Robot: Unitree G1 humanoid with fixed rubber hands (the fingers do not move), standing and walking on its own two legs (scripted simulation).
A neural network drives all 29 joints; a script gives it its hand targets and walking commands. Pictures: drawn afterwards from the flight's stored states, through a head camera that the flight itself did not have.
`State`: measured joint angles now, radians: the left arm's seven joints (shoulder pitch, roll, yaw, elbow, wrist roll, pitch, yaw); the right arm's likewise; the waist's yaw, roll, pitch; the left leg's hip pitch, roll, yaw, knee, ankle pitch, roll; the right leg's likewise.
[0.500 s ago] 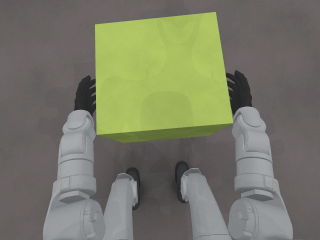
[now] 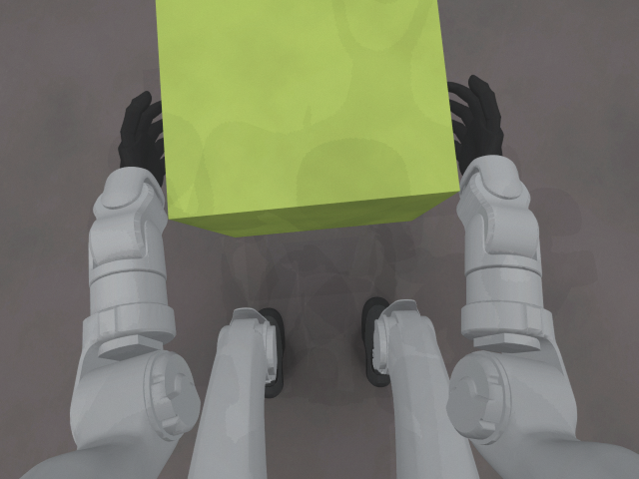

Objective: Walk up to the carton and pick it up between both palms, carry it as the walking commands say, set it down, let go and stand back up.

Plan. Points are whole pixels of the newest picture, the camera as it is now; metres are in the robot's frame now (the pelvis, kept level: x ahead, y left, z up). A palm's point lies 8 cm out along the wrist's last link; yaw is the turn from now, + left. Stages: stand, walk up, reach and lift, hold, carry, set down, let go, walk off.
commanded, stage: set down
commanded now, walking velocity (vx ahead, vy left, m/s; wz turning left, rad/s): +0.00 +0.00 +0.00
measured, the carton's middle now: (309, 121) +0.53 +0.01 -0.18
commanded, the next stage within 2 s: none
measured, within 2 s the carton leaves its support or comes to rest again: rests again in 1.98 s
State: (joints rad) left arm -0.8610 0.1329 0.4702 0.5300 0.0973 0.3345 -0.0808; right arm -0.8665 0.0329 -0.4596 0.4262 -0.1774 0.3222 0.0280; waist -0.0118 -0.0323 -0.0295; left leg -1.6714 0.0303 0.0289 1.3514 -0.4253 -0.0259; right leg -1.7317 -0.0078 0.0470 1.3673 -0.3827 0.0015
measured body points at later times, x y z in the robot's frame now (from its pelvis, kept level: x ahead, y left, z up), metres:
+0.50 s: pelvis -0.04 +0.02 -0.07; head +0.35 +0.00 +0.13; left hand +0.50 +0.18 -0.26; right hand +0.49 -0.20 -0.26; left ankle +0.08 +0.14 -0.56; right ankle +0.09 -0.12 -0.56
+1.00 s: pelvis -0.04 +0.01 -0.13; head +0.35 -0.01 +0.09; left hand +0.53 +0.20 -0.30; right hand +0.52 -0.18 -0.31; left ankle +0.08 +0.14 -0.56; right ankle +0.09 -0.12 -0.56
